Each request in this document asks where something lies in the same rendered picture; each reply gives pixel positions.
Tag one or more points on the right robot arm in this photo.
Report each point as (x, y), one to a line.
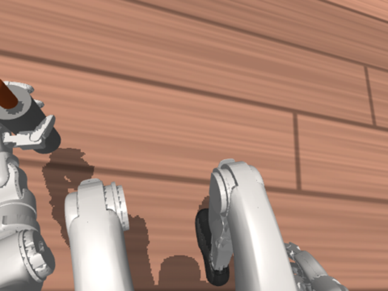
(327, 283)

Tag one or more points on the bottle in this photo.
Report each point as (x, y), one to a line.
(19, 112)

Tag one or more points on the right robot hand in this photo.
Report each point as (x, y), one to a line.
(306, 267)

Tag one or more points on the right robot foot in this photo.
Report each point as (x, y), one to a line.
(204, 236)

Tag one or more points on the left robot arm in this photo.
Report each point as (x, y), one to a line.
(25, 259)

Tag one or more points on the left robot hand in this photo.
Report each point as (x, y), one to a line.
(26, 140)

